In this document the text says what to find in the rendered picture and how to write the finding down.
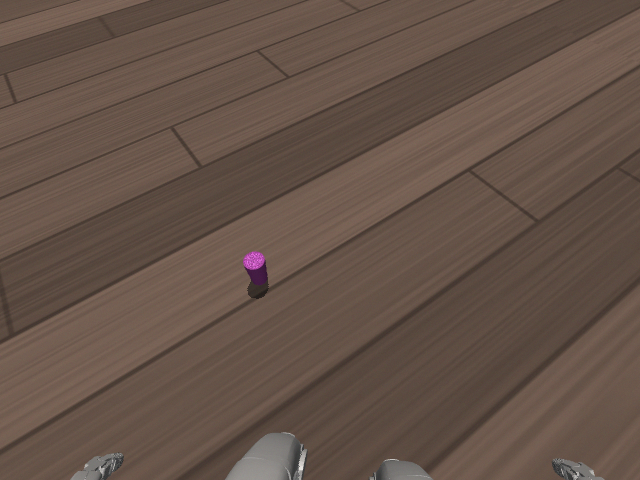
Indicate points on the right robot hand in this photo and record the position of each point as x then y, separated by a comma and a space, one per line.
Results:
570, 470

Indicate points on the left robot hand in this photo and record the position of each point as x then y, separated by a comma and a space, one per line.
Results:
100, 468

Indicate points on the cup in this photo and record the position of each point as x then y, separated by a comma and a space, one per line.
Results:
255, 264

